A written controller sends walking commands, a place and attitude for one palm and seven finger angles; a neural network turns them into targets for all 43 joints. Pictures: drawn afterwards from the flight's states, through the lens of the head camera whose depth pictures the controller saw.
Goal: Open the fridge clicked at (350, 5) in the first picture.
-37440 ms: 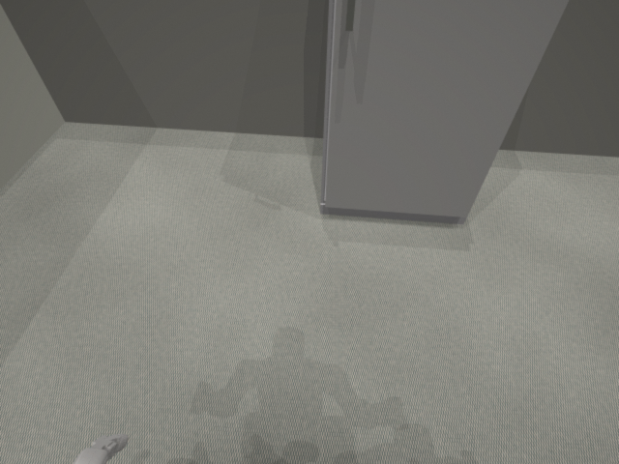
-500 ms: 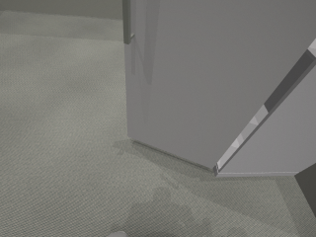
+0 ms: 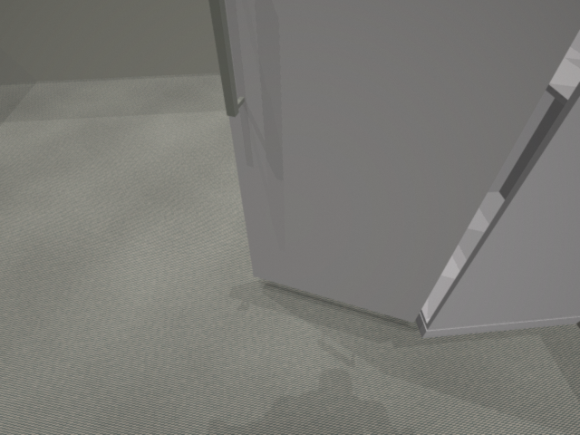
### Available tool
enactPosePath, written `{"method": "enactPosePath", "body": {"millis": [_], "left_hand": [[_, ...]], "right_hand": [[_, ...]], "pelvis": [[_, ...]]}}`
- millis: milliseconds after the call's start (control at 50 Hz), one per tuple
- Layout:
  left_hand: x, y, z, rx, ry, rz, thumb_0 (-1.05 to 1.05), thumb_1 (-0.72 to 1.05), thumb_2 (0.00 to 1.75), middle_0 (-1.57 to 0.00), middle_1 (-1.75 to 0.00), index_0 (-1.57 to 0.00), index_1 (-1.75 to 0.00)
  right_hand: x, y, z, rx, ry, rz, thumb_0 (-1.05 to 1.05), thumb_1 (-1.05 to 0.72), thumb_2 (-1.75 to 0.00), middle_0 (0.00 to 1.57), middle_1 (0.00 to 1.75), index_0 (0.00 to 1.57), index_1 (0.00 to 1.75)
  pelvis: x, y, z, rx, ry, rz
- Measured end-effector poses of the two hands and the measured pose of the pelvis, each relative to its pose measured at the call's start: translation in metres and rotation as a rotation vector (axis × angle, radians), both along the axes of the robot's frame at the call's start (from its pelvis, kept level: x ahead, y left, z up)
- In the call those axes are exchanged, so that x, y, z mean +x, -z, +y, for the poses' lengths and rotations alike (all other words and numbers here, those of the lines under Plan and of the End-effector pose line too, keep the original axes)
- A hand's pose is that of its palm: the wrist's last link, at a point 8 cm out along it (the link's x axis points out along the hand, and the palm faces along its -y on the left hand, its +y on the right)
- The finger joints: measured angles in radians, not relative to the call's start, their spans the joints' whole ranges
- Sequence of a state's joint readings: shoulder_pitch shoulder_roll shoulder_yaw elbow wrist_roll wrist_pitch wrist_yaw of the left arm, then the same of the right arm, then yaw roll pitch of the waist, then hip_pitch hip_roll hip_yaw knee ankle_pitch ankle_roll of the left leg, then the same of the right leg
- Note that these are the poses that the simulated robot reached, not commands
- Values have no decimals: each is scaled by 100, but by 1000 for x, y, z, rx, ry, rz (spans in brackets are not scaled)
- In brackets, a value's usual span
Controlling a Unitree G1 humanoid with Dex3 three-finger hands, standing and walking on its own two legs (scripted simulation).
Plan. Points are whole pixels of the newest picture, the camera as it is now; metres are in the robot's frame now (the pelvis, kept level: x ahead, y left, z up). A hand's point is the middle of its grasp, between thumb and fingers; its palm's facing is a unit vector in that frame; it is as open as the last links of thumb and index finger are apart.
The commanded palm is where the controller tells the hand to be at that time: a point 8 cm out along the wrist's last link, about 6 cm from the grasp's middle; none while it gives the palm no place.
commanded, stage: let the arm hang, fingers relaxed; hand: left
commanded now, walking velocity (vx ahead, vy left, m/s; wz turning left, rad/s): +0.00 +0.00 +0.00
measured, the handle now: (223, 10) +0.75 +0.16 +0.26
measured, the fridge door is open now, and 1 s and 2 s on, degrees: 66 66 66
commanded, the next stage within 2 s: look to check the result in 0.24 s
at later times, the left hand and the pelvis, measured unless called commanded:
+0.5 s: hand out of the picture +0.08 +0.22 -0.16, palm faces -0.06 -0.95 -0.31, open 7.4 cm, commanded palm none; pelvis +0.02 -0.01 +0.00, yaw -1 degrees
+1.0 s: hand out of the picture +0.10 +0.22 -0.16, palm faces -0.04 -0.94 -0.34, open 7.4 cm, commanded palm none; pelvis +0.03 -0.02 +0.00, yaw -1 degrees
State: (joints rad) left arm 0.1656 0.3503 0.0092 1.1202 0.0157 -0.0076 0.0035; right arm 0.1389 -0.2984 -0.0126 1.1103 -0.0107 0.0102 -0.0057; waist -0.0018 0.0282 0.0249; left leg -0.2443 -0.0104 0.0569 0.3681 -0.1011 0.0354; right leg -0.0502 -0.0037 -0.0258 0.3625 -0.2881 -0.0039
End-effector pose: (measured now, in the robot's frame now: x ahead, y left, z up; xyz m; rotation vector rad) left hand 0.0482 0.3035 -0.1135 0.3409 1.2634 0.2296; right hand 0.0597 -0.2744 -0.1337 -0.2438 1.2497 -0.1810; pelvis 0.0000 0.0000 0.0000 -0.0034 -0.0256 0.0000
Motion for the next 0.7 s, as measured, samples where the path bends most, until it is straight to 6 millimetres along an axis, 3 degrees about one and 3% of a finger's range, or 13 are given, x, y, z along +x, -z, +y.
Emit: {"method": "enactPosePath", "body": {"millis": [120, 220, 380, 700], "left_hand": [[28, 3, -14, -32, 37, -46, 1, 91, 90, -20, -30, -20, -30], [38, 9, -26, -63, 52, -44, 1, 91, 90, -20, -30, -20, -30], [36, 16, -36, -82, 46, 3, 1, 91, 90, -20, -30, -20, -30], [33, 8, -29, -29, 13, 30, 1, 91, 90, -20, -30, -20, -30]], "right_hand": [[3, -7, -12, -28, 14, -4, 0, -90, -90, 21, 30, 20, 30], [3, -12, -22, -53, 21, 9, 0, -91, -90, 21, 30, 20, 30], [5, -14, -29, -69, 24, 38, 0, -91, -90, 21, 30, 20, 30], [34, -7, -27, -35, 5, 11, 0, -90, -90, 21, 30, 20, 30]], "pelvis": [[5, -1, -2, 3, 6, 2], [9, -2, -6, 4, 8, 6], [15, -2, -10, 5, 12, 15], [26, -2, -17, 10, 13, 16]]}}
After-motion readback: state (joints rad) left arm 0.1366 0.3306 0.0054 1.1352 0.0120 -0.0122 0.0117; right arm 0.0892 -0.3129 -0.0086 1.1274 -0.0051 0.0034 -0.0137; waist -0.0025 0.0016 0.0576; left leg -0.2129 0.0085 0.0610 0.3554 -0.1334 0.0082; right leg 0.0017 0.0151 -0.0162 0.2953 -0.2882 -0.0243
